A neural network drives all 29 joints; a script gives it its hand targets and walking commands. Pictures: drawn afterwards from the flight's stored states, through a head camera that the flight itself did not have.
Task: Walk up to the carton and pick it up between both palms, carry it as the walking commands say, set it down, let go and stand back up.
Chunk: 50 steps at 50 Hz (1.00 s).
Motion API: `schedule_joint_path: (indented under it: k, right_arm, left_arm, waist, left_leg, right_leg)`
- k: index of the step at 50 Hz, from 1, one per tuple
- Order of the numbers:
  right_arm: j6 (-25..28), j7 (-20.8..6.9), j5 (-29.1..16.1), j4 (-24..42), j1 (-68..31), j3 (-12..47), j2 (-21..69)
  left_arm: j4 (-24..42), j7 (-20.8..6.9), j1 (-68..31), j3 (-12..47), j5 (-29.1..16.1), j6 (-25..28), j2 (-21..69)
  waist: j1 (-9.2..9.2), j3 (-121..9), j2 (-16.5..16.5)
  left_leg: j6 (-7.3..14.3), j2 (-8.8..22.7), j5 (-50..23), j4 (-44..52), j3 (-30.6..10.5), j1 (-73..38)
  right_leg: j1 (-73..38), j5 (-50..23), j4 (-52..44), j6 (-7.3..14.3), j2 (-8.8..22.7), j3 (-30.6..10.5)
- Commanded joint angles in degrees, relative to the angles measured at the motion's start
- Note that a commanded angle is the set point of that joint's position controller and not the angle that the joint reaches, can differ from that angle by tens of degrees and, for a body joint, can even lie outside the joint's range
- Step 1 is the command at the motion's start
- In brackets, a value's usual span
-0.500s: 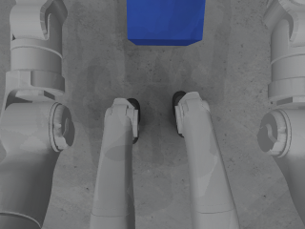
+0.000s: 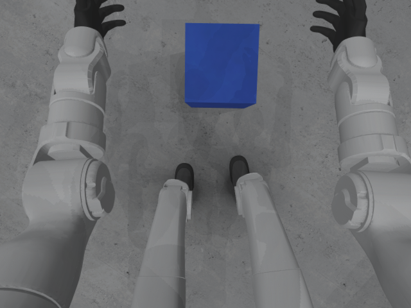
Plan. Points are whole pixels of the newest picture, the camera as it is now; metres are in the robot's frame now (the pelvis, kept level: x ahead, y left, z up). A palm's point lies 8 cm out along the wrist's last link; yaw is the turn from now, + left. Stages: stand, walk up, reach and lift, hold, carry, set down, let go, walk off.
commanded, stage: let go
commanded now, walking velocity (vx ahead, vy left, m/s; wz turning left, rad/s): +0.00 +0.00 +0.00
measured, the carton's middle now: (219, 72) +0.53 -0.04 -0.55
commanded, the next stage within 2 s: stand in 1.30 s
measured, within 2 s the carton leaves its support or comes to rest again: neither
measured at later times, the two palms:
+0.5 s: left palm (48, 106) +0.41 +0.21 -0.04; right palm (403, 104) +0.38 -0.24 -0.03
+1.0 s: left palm out of the picture +0.27 +0.25 +0.03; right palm out of the picture +0.27 -0.22 +0.03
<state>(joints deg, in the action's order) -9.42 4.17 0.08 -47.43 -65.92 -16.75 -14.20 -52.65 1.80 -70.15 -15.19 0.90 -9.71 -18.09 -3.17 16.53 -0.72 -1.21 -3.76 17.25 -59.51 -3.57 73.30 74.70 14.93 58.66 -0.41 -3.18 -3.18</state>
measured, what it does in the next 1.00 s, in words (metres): rises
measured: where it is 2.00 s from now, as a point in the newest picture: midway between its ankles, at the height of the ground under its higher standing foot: (212, 194)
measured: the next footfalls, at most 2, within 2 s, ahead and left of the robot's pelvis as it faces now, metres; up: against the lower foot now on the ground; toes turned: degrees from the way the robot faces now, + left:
none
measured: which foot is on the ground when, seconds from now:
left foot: down 0.00-1.00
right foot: down 0.00-1.00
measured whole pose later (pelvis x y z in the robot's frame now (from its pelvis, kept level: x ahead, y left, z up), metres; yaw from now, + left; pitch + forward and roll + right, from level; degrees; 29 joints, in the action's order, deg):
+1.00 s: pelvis +0.11 +0.02 +0.10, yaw -1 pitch -1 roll +0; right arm -4.5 -4.8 0.0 -25.1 12.9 -2.7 -11.7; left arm -25.1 -2.7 13.9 -2.3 -0.1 -4.6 -12.2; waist 0.1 4.6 0.1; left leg 1.3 -2.7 16.1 -24.7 -3.8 7.1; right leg 8.7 14.2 24.4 -0.2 -1.8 -4.7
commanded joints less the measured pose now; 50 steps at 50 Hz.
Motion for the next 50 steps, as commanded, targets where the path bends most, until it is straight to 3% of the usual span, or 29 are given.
schedule_joint_path:
  k: [1, 5, 9, 13, 19, 23, 29, 39, 44, 50]
  right_arm:
    - [3.37, -1.03, 3.92, 4.72, -8.65, -2.08, -5.34]
    - [3.26, -3.1, 6.01, 5.15, -0.74, -3.03, -4.96]
    - [4.0, -4.44, 7.45, 11.42, 14.29, -1.99, -5.05]
    - [5.5, -5.75, 3.96, 17.51, 20.95, 1.64, -4.79]
    - [7.89, -7.33, 0.76, 18.73, 37.07, 6.21, -3.54]
    - [9.18, -7.44, 0.33, 18.82, 48.43, 6.98, -3.32]
    - [11.1, -7.43, -0.34, 22.91, 62.51, 8.38, -2.56]
    - [11.01, -8.05, -0.45, 27.3, 76.14, 10.96, -3.18]
    - [8.64, -8.61, -0.71, 28.09, 76.25, 11.9, -3.47]
    - [4.74, -8.98, 0.29, 28.72, 75.34, 11.64, -4.32]
  left_arm:
    - [5.11, 0.43, -9.12, -3.04, 3.81, 3.13, -3.47]
    - [7.15, 1.61, -0.75, -4.53, 7.12, 2.6, -0.53]
    - [16.16, 2.05, 14.68, -3.07, 7.93, 3.0, 1.3]
    - [24.5, 1.15, 20.49, 0.09, 5.16, 5.02, 1.1]
    - [24.53, -0.23, 37.95, 3.3, 2.89, 7.27, 3.05]
    - [24.28, -1.07, 49.16, 3.94, 2.59, 8.57, 3.09]
    - [27.35, -2.16, 62.4, 6.04, 1.63, 10.57, 3.41]
    - [31.69, -3.18, 77.82, 9.46, 0.43, 10.62, 1.93]
    - [33.46, -3.88, 80.58, 11.19, -0.48, 8.59, 1.79]
    - [34.83, -4.76, 80.02, 12.12, -1.09, 5.05, 1.61]
  waist:
    - [-0.32, -72.83, -0.9]
    - [0.67, -71.19, -0.33]
    - [0.03, -76.08, 1.04]
    - [0.54, -71.64, 0.62]
    - [1.64, -65.41, 1.17]
    - [2.12, -58.75, 1.61]
    - [1.65, -48.42, 1.25]
    - [2.63, -29.99, 0.93]
    - [3.34, -21.13, -1.65]
    - [2.4, -14.81, -0.4]
  left_leg:
    - [-1.51, -0.35, -13.35, 5.8, 2.83, -22.68]
    - [-1.56, -0.43, -11.99, 10.0, 4.0, -24.16]
    - [-1.03, -0.45, -19.86, 13.06, 4.22, -31.54]
    - [-0.14, 0.1, -22.91, 15.7, 2.81, -33.37]
    - [-0.09, 0.61, -25.31, 18.74, 2.52, -35.12]
    - [-0.26, 0.88, -26.43, 21.03, 2.23, -39.27]
    - [0.04, 1.04, -28.64, 25.45, 1.46, -51.06]
    - [0.01, 1.47, -23.07, 34.93, 0.98, -64.16]
    - [-1.03, 2.32, -18.2, 38.15, 0.88, -66.51]
    - [-0.68, 2.87, -11.68, 39.81, 1.47, -66.75]
  right_leg:
    - [-27.8, -15.2, -3.9, -2.82, -0.52, 4.52]
    - [-31.18, -12.86, -7.82, -2.7, -0.32, 4.38]
    - [-41.74, -22.46, -11.35, -1.93, -0.26, 3.19]
    - [-45.41, -27.46, -13.53, -1.01, 0.67, 1.29]
    - [-52.1, -34.51, -15.76, -1.19, 1.73, -0.08]
    - [-53.71, -35.02, -18.29, -1.65, 1.81, -0.27]
    - [-57.37, -32.09, -24.64, -1.9, 1.58, 0.1]
    - [-66.06, -21.52, -34.07, -1.39, 1.06, 1.29]
    - [-66.06, -12.7, -36.76, -0.6, 0.64, 2.47]
    - [-68.3, -7.51, -36.77, -0.22, 0.15, 2.78]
